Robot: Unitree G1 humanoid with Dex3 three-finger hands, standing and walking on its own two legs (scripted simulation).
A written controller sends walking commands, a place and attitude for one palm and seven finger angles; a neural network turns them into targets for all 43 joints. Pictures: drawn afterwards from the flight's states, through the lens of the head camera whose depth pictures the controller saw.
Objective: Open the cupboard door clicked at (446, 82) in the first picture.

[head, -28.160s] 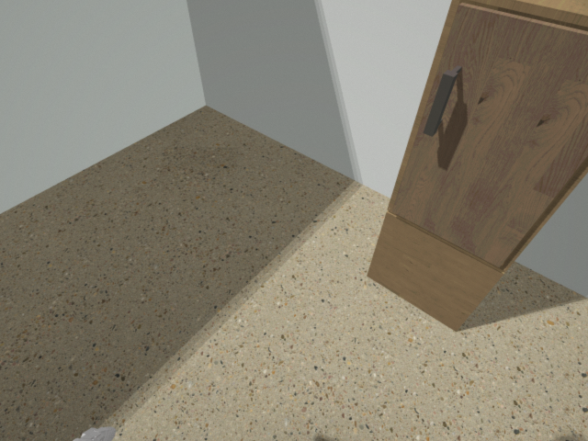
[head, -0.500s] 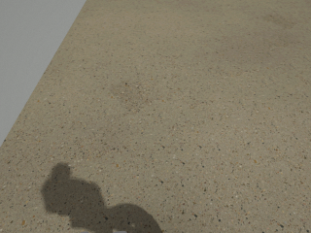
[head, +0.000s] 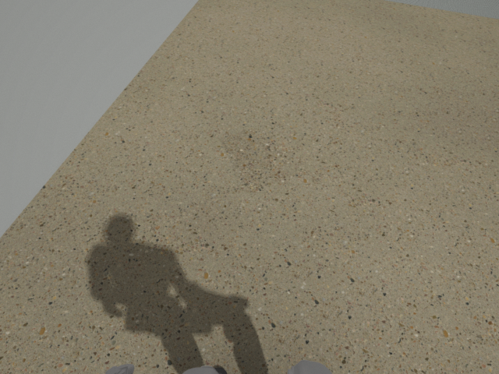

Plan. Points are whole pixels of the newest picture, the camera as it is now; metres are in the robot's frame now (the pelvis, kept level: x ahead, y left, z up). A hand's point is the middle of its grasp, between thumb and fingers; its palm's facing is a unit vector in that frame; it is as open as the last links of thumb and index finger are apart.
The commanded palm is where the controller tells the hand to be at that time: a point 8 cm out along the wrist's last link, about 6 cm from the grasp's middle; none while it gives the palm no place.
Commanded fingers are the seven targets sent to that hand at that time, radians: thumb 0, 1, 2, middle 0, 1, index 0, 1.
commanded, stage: turn to face it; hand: left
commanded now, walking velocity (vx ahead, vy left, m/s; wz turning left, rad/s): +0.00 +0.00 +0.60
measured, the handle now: out of the picture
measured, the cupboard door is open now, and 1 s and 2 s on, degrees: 48 48 48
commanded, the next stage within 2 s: none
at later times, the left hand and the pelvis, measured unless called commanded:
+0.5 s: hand out of the picture +0.02 +0.15 -0.18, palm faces +0.34 -0.91 -0.23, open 7.4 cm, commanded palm none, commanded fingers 0.00 0.90 0.90 -0.20 -0.30 -0.20 -0.30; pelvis +0.04 -0.05 -0.01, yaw +21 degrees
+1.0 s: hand out of the picture +0.02 +0.13 -0.15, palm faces +0.59 -0.76 -0.27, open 7.4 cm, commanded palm none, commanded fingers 0.00 0.90 0.90 -0.20 -0.30 -0.20 -0.30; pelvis +0.07 -0.08 +0.00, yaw +39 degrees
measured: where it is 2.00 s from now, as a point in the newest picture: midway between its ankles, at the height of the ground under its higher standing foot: outside the picture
